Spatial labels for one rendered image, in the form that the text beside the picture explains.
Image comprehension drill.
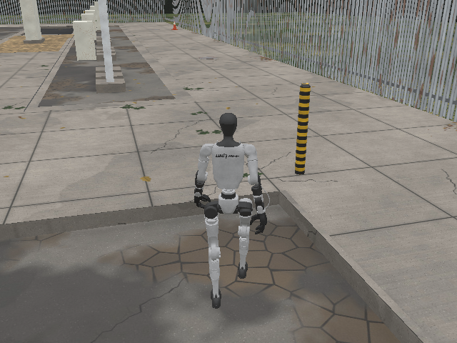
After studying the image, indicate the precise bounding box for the robot left forearm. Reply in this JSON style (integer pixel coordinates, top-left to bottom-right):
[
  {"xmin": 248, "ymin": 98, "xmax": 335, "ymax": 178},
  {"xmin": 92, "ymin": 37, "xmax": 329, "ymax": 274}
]
[{"xmin": 194, "ymin": 171, "xmax": 205, "ymax": 197}]

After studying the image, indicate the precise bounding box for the robot left shin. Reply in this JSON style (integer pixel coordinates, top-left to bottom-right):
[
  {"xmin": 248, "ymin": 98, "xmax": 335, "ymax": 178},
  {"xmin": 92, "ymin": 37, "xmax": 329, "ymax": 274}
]
[{"xmin": 209, "ymin": 247, "xmax": 220, "ymax": 298}]

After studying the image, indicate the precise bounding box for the left robot hand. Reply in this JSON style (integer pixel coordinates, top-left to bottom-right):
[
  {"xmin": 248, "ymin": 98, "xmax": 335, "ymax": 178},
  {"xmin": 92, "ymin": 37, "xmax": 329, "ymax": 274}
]
[{"xmin": 194, "ymin": 194, "xmax": 211, "ymax": 209}]

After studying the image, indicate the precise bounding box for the robot right upper arm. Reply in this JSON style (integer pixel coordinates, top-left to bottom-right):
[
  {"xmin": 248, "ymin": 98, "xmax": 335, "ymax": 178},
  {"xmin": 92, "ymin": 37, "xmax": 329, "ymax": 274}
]
[{"xmin": 243, "ymin": 144, "xmax": 258, "ymax": 185}]

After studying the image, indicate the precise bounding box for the robot left upper arm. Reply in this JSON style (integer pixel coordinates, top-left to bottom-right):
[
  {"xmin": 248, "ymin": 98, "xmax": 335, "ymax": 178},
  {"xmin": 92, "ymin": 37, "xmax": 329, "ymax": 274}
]
[{"xmin": 197, "ymin": 144, "xmax": 214, "ymax": 182}]

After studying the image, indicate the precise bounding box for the right robot hand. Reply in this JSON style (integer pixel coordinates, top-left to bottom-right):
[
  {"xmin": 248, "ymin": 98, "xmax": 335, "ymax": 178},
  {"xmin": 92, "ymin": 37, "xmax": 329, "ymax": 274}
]
[{"xmin": 250, "ymin": 212, "xmax": 267, "ymax": 234}]

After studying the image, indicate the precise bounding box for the robot right forearm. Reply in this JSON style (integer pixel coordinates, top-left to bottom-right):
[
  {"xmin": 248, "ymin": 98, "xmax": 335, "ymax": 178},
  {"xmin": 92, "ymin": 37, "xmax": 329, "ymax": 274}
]
[{"xmin": 251, "ymin": 175, "xmax": 266, "ymax": 214}]

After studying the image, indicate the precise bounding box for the robot head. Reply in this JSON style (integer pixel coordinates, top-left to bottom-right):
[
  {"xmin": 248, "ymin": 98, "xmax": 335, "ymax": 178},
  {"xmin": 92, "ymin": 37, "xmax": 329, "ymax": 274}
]
[{"xmin": 216, "ymin": 113, "xmax": 241, "ymax": 147}]

